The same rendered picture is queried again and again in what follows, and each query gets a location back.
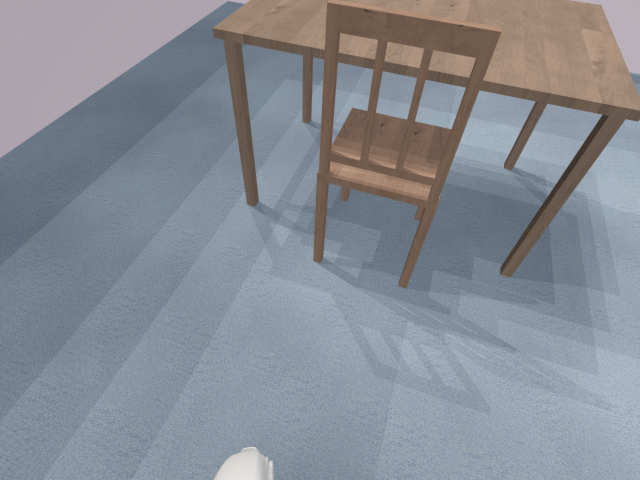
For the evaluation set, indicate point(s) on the left robot thigh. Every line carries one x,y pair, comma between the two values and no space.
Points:
246,466

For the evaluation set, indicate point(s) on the table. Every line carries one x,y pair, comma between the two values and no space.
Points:
557,52

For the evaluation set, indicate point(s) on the chair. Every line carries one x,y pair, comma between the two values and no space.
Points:
391,157

